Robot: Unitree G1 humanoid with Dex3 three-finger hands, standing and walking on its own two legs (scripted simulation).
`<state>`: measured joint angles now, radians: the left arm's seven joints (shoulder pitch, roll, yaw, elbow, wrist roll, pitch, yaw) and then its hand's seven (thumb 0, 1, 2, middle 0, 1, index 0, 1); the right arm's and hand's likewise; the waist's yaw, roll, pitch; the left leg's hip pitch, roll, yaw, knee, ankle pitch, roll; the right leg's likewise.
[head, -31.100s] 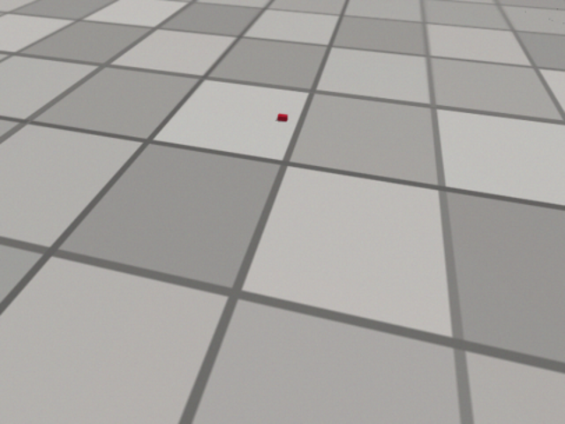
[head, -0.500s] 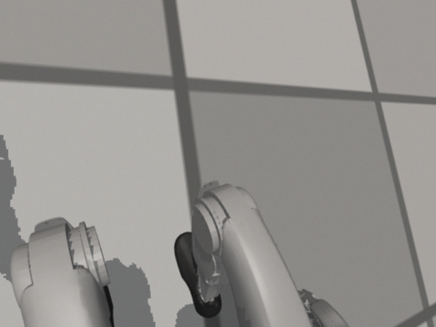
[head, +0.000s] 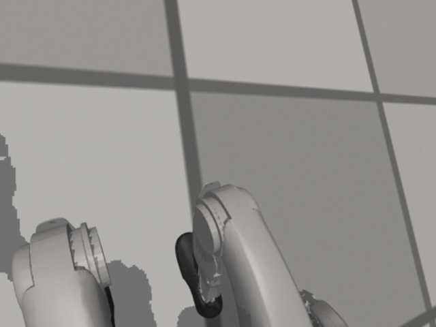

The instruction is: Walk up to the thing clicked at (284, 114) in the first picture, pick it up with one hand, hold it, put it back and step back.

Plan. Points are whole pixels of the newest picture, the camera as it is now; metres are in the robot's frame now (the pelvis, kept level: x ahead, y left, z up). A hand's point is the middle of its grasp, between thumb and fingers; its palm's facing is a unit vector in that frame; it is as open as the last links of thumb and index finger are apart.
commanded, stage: rise first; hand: left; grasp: from above
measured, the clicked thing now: out of the picture +0.51 +0.33 -0.30
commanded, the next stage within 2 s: none
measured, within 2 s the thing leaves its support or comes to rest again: neither
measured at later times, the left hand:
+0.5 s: hand out of the picture +0.46 +0.37 -0.18, palm faces -0.45 -0.05 -0.89, open 14.3 cm
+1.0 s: hand out of the picture +0.46 +0.37 -0.18, palm faces -0.48 -0.06 -0.87, open 14.2 cm
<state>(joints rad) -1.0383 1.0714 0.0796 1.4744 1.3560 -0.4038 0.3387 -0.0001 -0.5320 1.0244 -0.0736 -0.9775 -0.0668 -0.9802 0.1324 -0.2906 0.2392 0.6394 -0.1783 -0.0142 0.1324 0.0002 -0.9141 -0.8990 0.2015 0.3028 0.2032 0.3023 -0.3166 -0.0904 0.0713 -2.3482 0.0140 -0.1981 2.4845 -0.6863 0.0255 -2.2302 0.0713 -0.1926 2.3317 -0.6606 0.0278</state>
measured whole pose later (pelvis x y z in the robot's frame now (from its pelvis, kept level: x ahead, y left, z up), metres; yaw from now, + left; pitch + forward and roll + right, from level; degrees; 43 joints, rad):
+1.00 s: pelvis +0.00 +0.00 +0.00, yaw +0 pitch +30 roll -14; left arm -1.02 1.09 0.11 1.40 1.35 -0.45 0.25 0.00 -0.53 1.03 -0.10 -0.93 -0.08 -0.94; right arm 0.15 -0.31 0.25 0.60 -0.19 0.02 0.12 0.00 -0.91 -0.90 0.20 0.30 0.20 0.30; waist -0.31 -0.10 0.09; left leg -2.35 0.01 -0.21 2.48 -0.67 0.03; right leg -2.22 0.07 -0.20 2.32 -0.65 0.03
